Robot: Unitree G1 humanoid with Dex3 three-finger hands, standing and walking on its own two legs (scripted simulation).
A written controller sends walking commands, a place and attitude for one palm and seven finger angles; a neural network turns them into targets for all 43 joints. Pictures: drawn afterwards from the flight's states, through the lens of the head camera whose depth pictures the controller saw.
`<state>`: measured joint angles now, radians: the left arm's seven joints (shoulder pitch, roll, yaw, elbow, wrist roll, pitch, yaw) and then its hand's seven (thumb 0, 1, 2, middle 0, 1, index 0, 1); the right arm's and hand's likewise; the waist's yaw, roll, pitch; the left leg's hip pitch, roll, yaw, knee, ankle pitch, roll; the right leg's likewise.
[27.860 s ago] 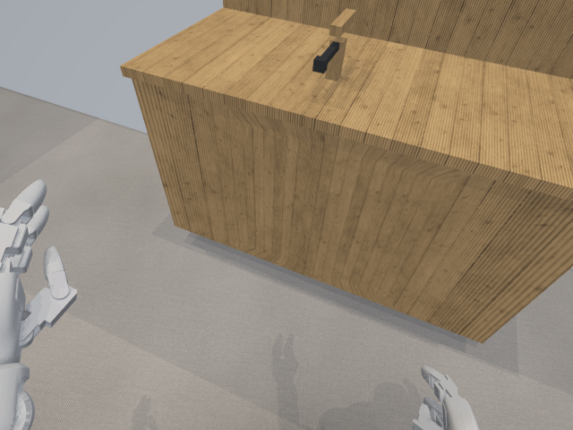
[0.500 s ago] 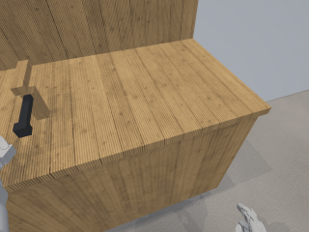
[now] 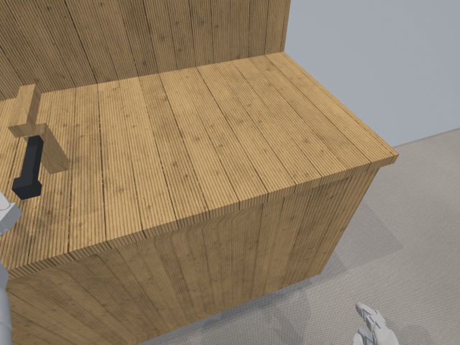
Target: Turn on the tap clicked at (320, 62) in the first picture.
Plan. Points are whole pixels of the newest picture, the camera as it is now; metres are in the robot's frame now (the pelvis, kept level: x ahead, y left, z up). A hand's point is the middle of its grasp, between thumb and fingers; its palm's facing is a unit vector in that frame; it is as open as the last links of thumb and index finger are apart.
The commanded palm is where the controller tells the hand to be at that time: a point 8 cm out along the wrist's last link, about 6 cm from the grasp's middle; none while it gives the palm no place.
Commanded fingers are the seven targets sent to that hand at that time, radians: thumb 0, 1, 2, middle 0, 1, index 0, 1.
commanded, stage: push the lever round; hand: left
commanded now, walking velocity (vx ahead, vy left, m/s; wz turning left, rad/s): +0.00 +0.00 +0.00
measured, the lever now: (27, 187) +0.32 +0.36 +0.13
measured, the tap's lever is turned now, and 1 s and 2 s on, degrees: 0 16 39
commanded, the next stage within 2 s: none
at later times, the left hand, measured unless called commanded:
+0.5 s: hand (27, 209) +0.28 +0.35 +0.12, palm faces +0.62 -0.78 -0.09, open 7.8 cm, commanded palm +0.24 +0.37 +0.12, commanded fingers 0.00 0.90 0.90 -0.15 -0.15 -0.15 -0.15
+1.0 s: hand (57, 201) +0.30 +0.30 +0.12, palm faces +0.67 -0.74 -0.06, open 7.7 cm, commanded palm +0.25 +0.32 +0.12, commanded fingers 0.00 0.90 0.90 -0.15 -0.15 -0.15 -0.15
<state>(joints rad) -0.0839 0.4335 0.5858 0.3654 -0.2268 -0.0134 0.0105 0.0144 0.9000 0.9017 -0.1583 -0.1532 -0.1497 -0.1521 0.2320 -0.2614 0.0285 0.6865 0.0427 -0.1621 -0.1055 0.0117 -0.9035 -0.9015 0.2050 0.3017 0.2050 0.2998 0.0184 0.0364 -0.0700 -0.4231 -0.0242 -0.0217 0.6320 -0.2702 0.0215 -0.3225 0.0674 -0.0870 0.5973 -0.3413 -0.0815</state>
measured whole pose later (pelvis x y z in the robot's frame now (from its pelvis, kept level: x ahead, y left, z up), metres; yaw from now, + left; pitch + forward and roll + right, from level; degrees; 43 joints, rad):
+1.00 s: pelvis +0.00 +0.00 +0.00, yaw +0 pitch +2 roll +0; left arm -0.07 0.25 0.41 0.15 -0.16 0.05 0.29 0.02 0.92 0.91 -0.16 -0.15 -0.15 -0.15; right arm 0.19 -0.25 0.03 0.69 0.02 -0.12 -0.09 0.01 -0.90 -0.90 0.20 0.30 0.20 0.30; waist 0.04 0.04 -0.07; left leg -0.39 -0.03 -0.02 0.63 -0.28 0.02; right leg -0.30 0.06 -0.08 0.61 -0.35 -0.08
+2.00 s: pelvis -0.01 -0.01 +0.00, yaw +1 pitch +3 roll +0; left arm -0.34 0.12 0.31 0.32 -0.05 0.13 0.66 0.00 0.92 0.92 -0.16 -0.15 -0.15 -0.15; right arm 0.13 -0.23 0.01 0.74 -0.01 -0.03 -0.07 0.01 -0.91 -0.90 0.20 0.30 0.20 0.30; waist 0.01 0.04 -0.07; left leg -0.42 -0.03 -0.04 0.63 -0.25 0.00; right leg -0.32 0.07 -0.10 0.61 -0.34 -0.10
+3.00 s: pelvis +0.00 -0.03 -0.01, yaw +2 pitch +8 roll +1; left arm -0.67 0.13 0.45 0.67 0.06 0.15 0.85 0.02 0.90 0.90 -0.16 -0.15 -0.13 -0.15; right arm 0.21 -0.23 -0.02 0.77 -0.05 -0.01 0.00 0.01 -0.91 -0.90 0.20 0.30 0.20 0.30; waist -0.04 0.03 -0.13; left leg -0.55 -0.02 -0.06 0.69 -0.28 -0.02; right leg -0.46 0.08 -0.13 0.69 -0.38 -0.12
